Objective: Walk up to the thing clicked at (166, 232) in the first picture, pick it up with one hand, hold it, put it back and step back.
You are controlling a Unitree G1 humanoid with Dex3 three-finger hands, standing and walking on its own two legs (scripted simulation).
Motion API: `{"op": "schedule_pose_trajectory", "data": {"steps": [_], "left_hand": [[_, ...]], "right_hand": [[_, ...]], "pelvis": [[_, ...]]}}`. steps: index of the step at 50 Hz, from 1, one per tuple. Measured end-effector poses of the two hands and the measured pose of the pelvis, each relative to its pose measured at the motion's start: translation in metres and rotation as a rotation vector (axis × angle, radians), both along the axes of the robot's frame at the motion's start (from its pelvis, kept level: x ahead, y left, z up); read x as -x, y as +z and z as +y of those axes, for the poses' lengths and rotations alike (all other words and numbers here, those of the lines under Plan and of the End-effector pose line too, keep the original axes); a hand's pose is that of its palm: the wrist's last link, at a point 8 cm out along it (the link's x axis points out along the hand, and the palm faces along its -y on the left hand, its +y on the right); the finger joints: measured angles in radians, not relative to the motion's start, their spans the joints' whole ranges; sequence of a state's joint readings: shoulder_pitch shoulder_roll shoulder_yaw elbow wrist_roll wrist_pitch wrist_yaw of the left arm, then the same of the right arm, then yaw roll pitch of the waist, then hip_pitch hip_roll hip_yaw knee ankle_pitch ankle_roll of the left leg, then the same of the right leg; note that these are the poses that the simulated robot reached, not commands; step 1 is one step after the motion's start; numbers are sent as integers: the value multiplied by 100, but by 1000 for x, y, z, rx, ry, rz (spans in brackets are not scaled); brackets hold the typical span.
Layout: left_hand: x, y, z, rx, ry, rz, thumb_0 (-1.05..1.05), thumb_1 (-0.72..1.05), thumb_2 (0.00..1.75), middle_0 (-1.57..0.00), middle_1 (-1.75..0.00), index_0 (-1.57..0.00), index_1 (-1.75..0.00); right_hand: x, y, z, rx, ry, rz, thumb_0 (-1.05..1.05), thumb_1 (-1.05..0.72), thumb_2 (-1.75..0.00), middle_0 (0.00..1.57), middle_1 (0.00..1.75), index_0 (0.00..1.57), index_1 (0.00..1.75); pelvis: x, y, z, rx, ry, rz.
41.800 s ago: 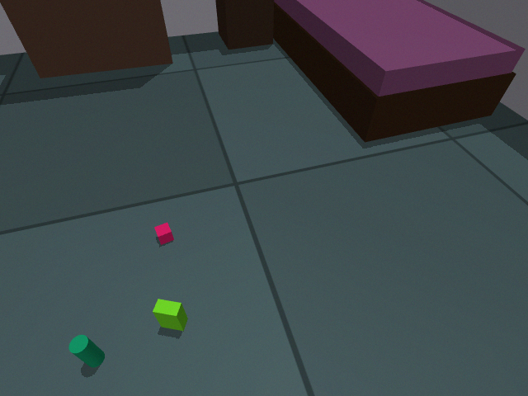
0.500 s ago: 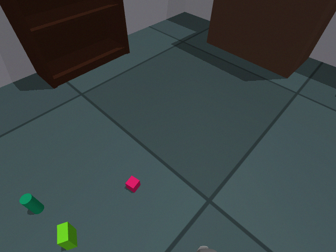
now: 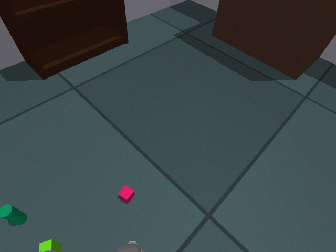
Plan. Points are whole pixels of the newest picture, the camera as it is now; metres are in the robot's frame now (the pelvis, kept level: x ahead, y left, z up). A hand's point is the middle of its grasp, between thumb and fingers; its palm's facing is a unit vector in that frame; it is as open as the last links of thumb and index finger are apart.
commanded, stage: walk up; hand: left
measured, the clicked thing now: (126, 194) +0.51 +0.21 -0.71
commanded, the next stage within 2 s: none
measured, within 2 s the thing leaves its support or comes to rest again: neither
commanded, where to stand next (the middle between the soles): +0.12 -0.02 m, yaw -1 degrees
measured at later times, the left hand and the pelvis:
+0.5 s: hand out of the picture +0.04 +0.25 -0.13, palm faces -0.03 -0.91 -0.41, open 7.4 cm; pelvis -0.03 -0.02 +0.01, yaw -1 degrees
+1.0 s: hand out of the picture +0.05 +0.23 -0.12, palm faces +0.03 -0.94 -0.34, open 7.4 cm; pelvis -0.03 -0.03 +0.03, yaw +2 degrees
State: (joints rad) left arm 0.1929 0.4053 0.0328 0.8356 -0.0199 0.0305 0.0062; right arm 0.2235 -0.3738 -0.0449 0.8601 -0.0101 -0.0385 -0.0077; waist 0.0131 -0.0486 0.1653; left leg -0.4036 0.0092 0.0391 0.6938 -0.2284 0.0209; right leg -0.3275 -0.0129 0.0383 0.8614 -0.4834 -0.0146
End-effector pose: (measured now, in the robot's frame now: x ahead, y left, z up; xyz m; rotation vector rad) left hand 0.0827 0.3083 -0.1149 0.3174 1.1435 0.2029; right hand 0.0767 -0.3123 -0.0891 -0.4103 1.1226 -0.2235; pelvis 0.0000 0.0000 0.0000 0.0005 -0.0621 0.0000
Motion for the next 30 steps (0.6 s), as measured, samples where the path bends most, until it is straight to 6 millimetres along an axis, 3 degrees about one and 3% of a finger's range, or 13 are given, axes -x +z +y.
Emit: {"op": "schedule_pose_trajectory", "data": {"steps": [7,15,20,30], "left_hand": [[1,-5,-1,7,-12,61,0,91,90,-20,-30,-20,-30],[36,1,-14,-49,-10,98,0,91,90,-20,-30,-20,-30],[57,18,-24,-64,-5,108,0,91,90,-20,-30,-21,-30],[32,24,-23,-46,1,-12,0,91,90,-20,-30,-21,-30]], "right_hand": [[-8,11,2,10,2,-18,1,-90,-89,20,30,21,30],[-5,-6,-29,-7,-8,-54,0,-90,-89,20,30,21,30],[9,-13,-30,-60,-50,-24,1,-91,-89,20,30,21,30],[47,-17,-11,-94,-25,61,1,-91,-89,20,30,21,30]], "pelvis": [[5,6,-4,21,-18,24],[20,-4,-22,40,-39,9],[22,5,-27,-6,-49,8],[35,11,-26,-17,-6,8]]}}
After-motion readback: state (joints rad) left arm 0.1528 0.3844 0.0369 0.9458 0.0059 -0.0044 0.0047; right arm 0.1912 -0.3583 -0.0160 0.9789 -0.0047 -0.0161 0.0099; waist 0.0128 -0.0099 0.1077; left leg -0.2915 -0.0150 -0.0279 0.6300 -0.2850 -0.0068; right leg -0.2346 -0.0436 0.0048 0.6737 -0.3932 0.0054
